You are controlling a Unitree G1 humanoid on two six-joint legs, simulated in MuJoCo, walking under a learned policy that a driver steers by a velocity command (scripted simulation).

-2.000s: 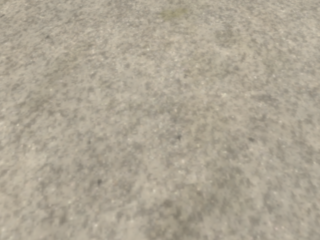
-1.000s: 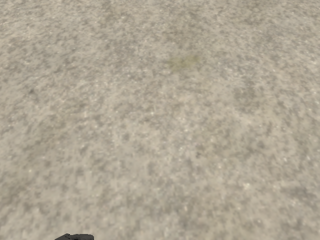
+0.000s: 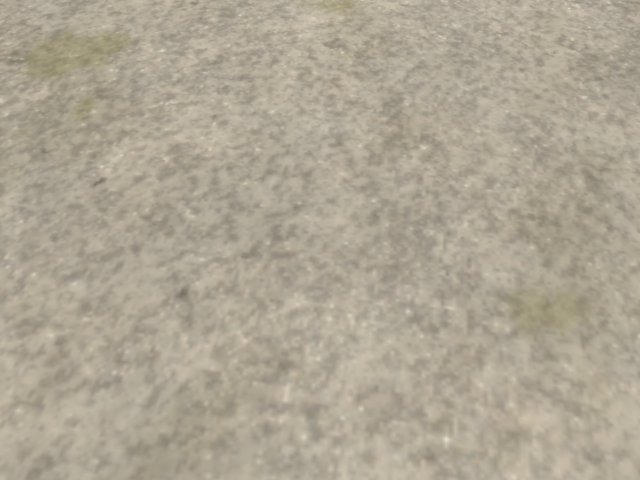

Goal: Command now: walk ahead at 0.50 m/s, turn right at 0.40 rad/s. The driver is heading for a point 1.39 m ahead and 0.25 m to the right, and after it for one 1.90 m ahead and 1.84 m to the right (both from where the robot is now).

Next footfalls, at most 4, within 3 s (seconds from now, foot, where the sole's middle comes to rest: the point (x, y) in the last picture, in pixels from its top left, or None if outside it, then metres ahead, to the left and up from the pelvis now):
0.12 right None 0.21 -0.07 -0.77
0.62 left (305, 441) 0.55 0.03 -0.77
1.08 right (407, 391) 0.66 -0.20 -0.77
1.36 left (306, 396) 0.65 0.02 -0.77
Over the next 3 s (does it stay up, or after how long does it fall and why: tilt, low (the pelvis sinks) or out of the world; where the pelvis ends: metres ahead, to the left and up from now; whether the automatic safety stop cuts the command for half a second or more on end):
stays up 1.04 -0.22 0.01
